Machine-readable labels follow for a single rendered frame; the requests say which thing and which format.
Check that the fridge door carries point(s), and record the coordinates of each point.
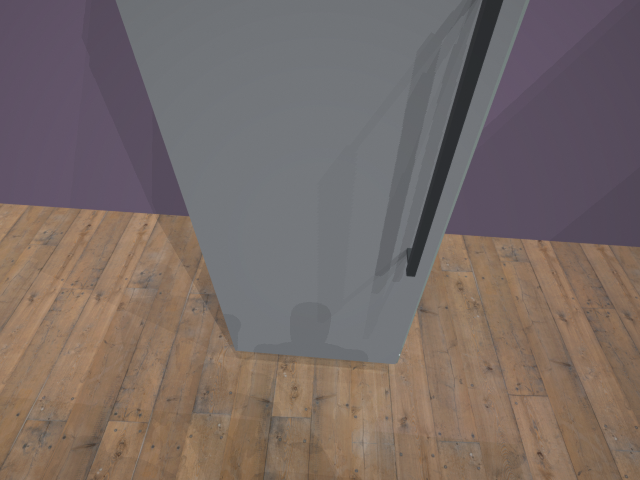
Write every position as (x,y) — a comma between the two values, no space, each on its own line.
(304,135)

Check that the handle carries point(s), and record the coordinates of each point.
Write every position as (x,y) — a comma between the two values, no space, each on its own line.
(479,44)

